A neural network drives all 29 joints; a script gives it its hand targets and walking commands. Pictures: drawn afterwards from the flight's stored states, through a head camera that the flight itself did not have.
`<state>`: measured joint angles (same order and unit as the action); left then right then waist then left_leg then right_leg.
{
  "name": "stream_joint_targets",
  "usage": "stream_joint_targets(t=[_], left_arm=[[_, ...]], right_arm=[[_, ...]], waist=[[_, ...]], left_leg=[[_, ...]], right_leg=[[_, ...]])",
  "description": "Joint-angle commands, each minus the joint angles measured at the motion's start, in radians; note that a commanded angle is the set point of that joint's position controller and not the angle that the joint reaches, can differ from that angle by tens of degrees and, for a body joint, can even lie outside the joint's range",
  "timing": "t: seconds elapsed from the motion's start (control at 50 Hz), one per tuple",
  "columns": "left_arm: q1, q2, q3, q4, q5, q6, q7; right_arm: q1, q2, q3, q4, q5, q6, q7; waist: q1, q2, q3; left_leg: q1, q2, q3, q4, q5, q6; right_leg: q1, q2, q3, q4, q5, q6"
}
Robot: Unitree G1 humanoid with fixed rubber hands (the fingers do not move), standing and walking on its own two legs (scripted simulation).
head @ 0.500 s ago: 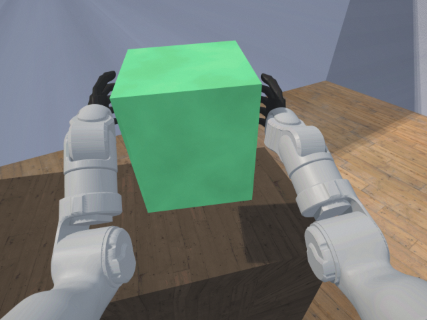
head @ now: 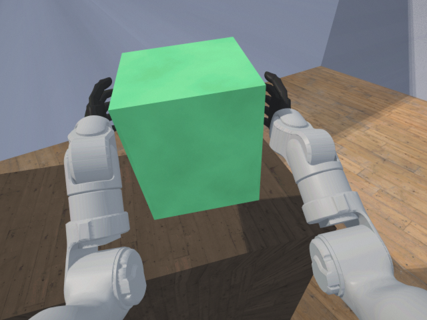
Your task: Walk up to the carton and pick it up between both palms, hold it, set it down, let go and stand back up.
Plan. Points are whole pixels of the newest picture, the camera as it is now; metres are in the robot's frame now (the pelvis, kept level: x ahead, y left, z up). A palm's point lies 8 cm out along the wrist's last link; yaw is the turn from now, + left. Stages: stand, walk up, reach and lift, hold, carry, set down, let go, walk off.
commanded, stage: hold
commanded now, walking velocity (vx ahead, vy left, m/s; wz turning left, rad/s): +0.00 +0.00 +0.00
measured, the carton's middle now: (193, 129) +0.40 +0.01 +0.21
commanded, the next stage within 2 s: none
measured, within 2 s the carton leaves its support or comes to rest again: neither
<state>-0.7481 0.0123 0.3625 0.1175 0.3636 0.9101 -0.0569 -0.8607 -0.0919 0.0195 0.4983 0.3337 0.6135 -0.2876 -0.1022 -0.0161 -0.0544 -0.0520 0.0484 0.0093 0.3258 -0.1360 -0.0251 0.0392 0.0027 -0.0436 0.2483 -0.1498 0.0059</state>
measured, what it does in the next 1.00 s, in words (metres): stands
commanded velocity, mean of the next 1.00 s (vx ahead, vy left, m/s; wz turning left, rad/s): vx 0.00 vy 0.00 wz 0.00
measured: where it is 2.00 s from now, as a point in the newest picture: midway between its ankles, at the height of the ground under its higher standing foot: outside the picture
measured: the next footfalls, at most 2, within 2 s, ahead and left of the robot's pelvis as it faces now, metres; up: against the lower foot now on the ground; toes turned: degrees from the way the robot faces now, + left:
none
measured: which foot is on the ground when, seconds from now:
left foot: down 0.00-1.00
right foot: down 0.00-1.00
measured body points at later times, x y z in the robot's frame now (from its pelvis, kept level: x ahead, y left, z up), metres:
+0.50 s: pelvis +0.03 +0.00 +0.00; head -0.07 +0.02 +0.44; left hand +0.41 +0.18 +0.27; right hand +0.40 -0.13 +0.27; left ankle +0.04 +0.13 -0.75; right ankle +0.00 -0.12 -0.75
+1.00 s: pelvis -0.01 +0.00 +0.00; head -0.09 +0.01 +0.44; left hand +0.37 +0.16 +0.26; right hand +0.37 -0.14 +0.26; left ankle +0.04 +0.13 -0.75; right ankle +0.00 -0.12 -0.75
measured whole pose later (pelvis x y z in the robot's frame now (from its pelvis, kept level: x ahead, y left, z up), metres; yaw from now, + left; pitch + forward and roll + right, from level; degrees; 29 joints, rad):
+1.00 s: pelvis -0.01 +0.00 +0.00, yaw +0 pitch -8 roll -1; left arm -0.78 0.01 0.37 0.16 0.38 0.90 -0.05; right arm -0.89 -0.08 -0.01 0.53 0.31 0.61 -0.28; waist -0.10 -0.01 -0.06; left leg -0.06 0.05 0.01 0.32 -0.13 -0.02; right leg 0.03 0.00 -0.04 0.25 -0.14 0.01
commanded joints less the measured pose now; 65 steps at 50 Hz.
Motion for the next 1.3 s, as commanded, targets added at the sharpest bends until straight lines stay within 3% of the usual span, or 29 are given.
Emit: stream_joint_targets(t=[0.0,0.06,0.12,0.22,0.3,0.42,0.54,0.58,0.7,0.76,0.84,1.0,1.08,1.22,1.28], left_arm=[[-0.824,-0.503,-0.410,0.110,-0.222,-0.123,-0.165],[-0.896,-0.479,-0.349,0.211,-0.221,-0.161,-0.165],[-0.947,-0.469,-0.319,0.259,-0.230,-0.195,-0.159],[-0.925,-0.476,-0.307,0.269,-0.235,-0.212,-0.158],[-0.850,-0.480,-0.300,0.232,-0.220,-0.199,-0.166],[-0.711,-0.515,-0.370,0.057,-0.214,-0.159,-0.187],[-0.634,-0.548,-0.481,-0.159,-0.242,-0.116,-0.177],[-0.622,-0.547,-0.502,-0.216,-0.240,-0.101,-0.169],[-0.619,-0.533,-0.520,-0.274,-0.224,-0.060,-0.163],[-0.628,-0.528,-0.501,-0.232,-0.209,-0.049,-0.168],[-0.680,-0.531,-0.480,-0.136,-0.207,-0.058,-0.172],[-0.859,-0.489,-0.350,0.180,-0.201,-0.139,-0.175],[-0.953,-0.455,-0.291,0.261,-0.212,-0.197,-0.168],[-0.966,-0.460,-0.271,0.328,-0.216,-0.222,-0.159],[-0.901,-0.459,-0.268,0.298,-0.206,-0.206,-0.168]], right_arm=[[-0.923,0.576,0.177,-0.164,0.034,-0.115,0.169],[-0.969,0.579,0.122,-0.061,-0.005,-0.145,0.187],[-0.989,0.583,0.101,-0.012,-0.014,-0.171,0.192],[-0.965,0.567,0.106,0.000,0.013,-0.182,0.180],[-0.926,0.560,0.154,-0.049,0.056,-0.176,0.151],[-0.808,0.552,0.260,-0.205,0.136,-0.152,0.100],[-0.747,0.530,0.327,-0.410,0.202,-0.122,0.072],[-0.731,0.522,0.335,-0.445,0.212,-0.112,0.073],[-0.697,0.504,0.320,-0.454,0.204,-0.079,0.095],[-0.715,0.510,0.309,-0.429,0.177,-0.069,0.108],[-0.776,0.528,0.274,-0.376,0.130,-0.077,0.129],[-0.951,0.574,0.148,-0.112,-0.004,-0.131,0.184],[-1.001,0.597,0.109,-0.022,-0.029,-0.173,0.199],[-0.968,0.558,0.070,0.068,-0.014,-0.190,0.189],[-0.945,0.547,0.094,0.023,0.020,-0.187,0.170]], waist=[[0.017,0.050,-0.280],[0.030,0.026,-0.297],[0.037,0.021,-0.369],[0.011,0.042,-0.439],[0.009,0.052,-0.429],[-0.019,0.071,-0.417],[-0.046,0.095,-0.401],[-0.040,0.108,-0.386],[-0.043,0.114,-0.331],[-0.030,0.100,-0.320],[-0.016,0.080,-0.333],[0.034,0.017,-0.282],[0.057,-0.012,-0.367],[0.009,0.043,-0.383],[0.002,0.060,-0.394]], left_leg=[[-0.010,-0.072,0.040,-0.096,-0.133,0.044],[-0.047,-0.072,0.040,-0.104,-0.204,0.067],[-0.013,-0.083,0.033,-0.079,-0.146,0.055],[0.077,-0.097,0.030,-0.019,0.052,0.020],[0.107,-0.108,0.030,0.010,0.199,0.004],[0.194,-0.111,0.014,0.054,0.428,-0.040],[0.240,-0.103,-0.002,0.079,0.571,-0.078],[0.244,-0.096,-0.004,0.079,0.595,-0.090],[0.215,-0.084,0.001,0.054,0.519,-0.089],[0.186,-0.081,0.008,0.031,0.433,-0.076],[0.140,-0.075,0.020,-0.009,0.254,-0.039],[-0.022,-0.067,0.041,-0.108,-0.181,0.062],[-0.014,-0.084,0.042,-0.080,-0.157,0.062],[0.045,-0.097,0.029,-0.033,-0.017,0.023],[0.080,-0.107,0.034,-0.005,0.111,0.010]], right_leg=[[-0.065,0.055,0.002,-0.036,-0.144,0.033],[-0.074,0.045,0.008,-0.035,-0.211,0.035],[-0.080,0.039,0.015,-0.037,-0.191,0.032],[-0.049,0.046,0.009,-0.031,-0.028,0.035],[0.011,0.051,0.013,-0.026,0.138,0.045],[0.126,0.063,0.009,0.003,0.450,0.064],[0.145,0.088,-0.012,0.015,0.544,0.060],[0.135,0.093,-0.018,0.017,0.532,0.056],[0.092,0.095,-0.021,0.010,0.428,0.042],[0.074,0.091,-0.018,0.001,0.344,0.036],[0.035,0.080,-0.016,-0.018,0.182,0.027],[-0.064,0.051,0.001,-0.036,-0.190,0.031],[-0.076,0.035,0.019,-0.044,-0.215,0.033],[-0.083,0.035,0.019,-0.049,-0.104,0.034],[-0.033,0.038,0.017,-0.040,0.028,0.039]])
